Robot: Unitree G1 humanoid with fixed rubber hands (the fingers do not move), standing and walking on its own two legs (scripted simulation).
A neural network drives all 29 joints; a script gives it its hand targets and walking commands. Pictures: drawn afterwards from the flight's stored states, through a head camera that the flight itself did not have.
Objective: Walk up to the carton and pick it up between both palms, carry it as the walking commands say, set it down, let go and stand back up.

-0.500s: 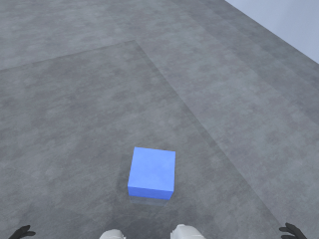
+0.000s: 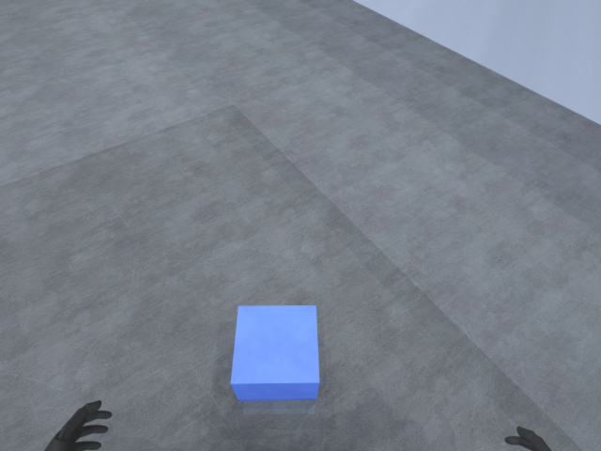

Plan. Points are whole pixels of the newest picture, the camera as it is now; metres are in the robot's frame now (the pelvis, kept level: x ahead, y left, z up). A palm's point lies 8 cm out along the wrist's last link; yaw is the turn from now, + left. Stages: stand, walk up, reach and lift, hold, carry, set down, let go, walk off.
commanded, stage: walk up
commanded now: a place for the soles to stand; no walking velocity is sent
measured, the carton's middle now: (277, 353) +0.48 +0.06 -0.67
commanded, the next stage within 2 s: reach and lift in 1.18 s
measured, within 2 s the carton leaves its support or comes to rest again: neither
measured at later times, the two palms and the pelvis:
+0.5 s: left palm out of the picture +0.14 +0.32 -0.08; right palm out of the picture +0.10 -0.31 -0.08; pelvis +0.00 +0.01 +0.02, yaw -1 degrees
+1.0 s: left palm out of the picture +0.11 +0.34 -0.08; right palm out of the picture +0.11 -0.30 -0.08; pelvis +0.00 +0.02 +0.02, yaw -1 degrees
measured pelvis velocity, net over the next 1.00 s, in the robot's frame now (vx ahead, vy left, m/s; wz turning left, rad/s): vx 0.00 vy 0.02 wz -0.02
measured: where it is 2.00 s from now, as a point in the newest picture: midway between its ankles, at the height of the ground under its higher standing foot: outside the picture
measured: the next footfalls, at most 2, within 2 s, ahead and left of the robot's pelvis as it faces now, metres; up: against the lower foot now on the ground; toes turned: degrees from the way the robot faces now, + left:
none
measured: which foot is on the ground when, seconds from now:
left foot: down 0.00-1.00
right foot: down 0.00-1.00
